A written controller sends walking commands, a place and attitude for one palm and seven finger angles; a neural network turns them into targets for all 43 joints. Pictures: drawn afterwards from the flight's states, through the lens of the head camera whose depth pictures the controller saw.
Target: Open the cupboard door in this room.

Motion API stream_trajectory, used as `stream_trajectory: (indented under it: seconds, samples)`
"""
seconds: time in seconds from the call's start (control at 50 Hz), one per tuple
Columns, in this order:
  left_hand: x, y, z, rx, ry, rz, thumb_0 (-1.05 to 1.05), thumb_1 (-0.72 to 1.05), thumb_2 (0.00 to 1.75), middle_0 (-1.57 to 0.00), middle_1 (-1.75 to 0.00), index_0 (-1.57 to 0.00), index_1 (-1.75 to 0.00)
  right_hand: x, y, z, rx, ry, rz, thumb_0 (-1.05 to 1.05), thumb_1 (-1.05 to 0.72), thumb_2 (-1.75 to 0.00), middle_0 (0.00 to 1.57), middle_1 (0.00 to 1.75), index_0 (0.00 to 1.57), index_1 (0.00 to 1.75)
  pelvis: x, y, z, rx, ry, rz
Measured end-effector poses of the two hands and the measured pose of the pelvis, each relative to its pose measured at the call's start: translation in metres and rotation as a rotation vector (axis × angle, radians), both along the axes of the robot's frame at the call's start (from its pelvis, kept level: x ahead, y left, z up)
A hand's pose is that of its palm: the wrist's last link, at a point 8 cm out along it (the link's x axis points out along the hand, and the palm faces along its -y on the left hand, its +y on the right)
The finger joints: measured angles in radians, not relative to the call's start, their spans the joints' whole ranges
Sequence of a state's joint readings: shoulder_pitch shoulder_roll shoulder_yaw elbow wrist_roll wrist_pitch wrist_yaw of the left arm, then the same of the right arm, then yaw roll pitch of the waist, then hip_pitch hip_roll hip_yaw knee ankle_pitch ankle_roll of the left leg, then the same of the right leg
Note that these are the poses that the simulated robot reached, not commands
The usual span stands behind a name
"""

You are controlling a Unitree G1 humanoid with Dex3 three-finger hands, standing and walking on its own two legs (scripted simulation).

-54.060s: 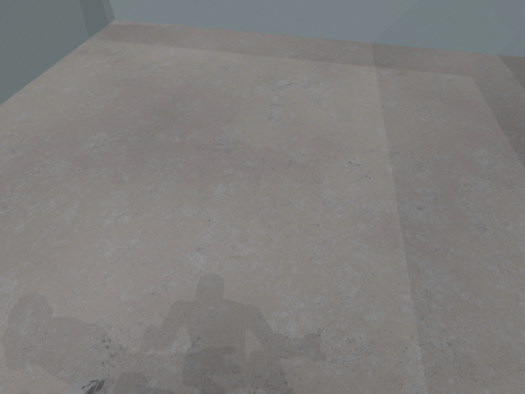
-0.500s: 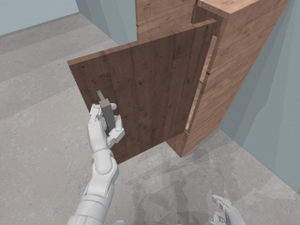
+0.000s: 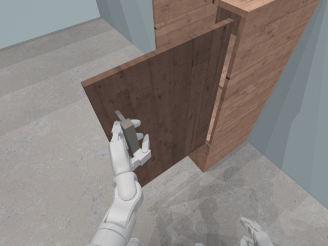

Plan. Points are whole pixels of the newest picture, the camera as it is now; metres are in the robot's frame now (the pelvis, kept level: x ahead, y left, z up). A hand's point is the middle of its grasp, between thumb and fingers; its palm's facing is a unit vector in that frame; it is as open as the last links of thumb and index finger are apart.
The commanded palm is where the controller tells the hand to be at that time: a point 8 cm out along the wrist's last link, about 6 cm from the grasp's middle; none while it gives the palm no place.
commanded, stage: open thumb and fingers to let go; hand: left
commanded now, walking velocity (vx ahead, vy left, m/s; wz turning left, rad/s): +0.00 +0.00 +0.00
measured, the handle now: (128, 136) +0.37 +0.10 +0.06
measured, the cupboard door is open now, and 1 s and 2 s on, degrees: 90 92 92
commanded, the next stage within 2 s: slide the hand sideways off the handle in 0.60 s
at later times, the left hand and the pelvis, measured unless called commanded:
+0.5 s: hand (142, 147) +0.34 +0.07 +0.05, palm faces +0.26 -0.96 +0.00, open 14.3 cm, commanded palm +0.30 +0.12 +0.05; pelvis -0.01 +0.02 +0.00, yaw -1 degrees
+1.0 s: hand (137, 162) +0.30 +0.07 +0.05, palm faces -0.22 -0.98 +0.03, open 16.1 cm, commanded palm +0.28 +0.13 +0.05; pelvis -0.02 +0.05 +0.00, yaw -2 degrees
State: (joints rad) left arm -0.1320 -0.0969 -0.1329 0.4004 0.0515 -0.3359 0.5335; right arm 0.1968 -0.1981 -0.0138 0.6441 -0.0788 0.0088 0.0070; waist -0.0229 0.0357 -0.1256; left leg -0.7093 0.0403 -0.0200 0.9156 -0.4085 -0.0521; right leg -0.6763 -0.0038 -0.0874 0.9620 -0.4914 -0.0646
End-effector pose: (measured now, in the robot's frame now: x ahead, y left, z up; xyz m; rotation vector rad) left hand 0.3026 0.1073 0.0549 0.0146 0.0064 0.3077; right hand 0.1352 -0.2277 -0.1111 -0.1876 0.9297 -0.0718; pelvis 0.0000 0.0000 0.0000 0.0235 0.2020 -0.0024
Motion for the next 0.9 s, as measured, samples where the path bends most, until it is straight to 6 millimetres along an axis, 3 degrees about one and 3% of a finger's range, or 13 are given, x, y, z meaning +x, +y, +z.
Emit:
stream_trajectory:
  seconds: [0.28, 0.38, 0.52, 0.74, 0.84, 0.9]
  samples:
    - [0.002, 0.001, -0.001, -0.011, -0.012, -0.012, 0.01, -0.22, 0.41, -0.33, -1.22, -0.33, -1.23, -0.010, 0.014, 0.000, 0.006, 0.007, 0.005, 0.01, -0.90, -0.90, 0.20, 0.30, 0.20, 0.30, -0.006, 0.010, -0.001, -0.008, 0.002, -0.005]
    - [0.004, 0.003, -0.001, -0.011, -0.014, -0.020, 0.00, -0.39, 0.34, -0.32, -1.12, -0.32, -1.12, -0.014, 0.020, 0.000, 0.001, 0.014, 0.002, 0.01, -0.90, -0.90, 0.20, 0.30, 0.20, 0.30, -0.007, 0.017, -0.002, -0.014, 0.003, -0.008]
    - [0.005, 0.006, -0.001, -0.011, -0.015, -0.046, 0.00, -0.47, 0.31, -0.34, -0.88, -0.33, -0.89, -0.017, 0.029, 0.002, -0.004, 0.016, -0.002, 0.01, -0.90, -0.90, 0.20, 0.30, 0.20, 0.30, -0.009, 0.025, -0.002, -0.022, 0.003, -0.013]
    - [0.003, 0.011, -0.002, -0.001, -0.018, -0.089, -0.01, -0.50, 0.30, -0.45, -0.65, -0.43, -0.66, -0.014, 0.044, 0.004, 0.000, 0.003, 0.010, 0.01, -0.90, -0.90, 0.20, 0.30, 0.20, 0.30, -0.012, 0.038, -0.004, -0.033, -0.001, -0.014]
    - [-0.003, 0.023, -0.003, 0.089, -0.046, -0.441, -0.01, -0.50, 0.30, -0.35, -0.51, -0.29, -0.51, -0.019, 0.046, 0.006, 0.006, -0.014, -0.017, 0.01, -0.90, -0.90, 0.20, 0.30, 0.20, 0.30, -0.014, 0.042, -0.005, -0.035, -0.012, -0.009]
    - [-0.005, 0.027, -0.003, 0.040, -0.014, -0.556, -0.01, -0.50, 0.30, -0.28, -0.43, -0.22, -0.43, -0.022, 0.047, 0.008, 0.007, -0.029, -0.038, 0.01, -0.90, -0.90, 0.20, 0.30, 0.20, 0.30, -0.015, 0.046, -0.004, -0.040, -0.029, -0.011]
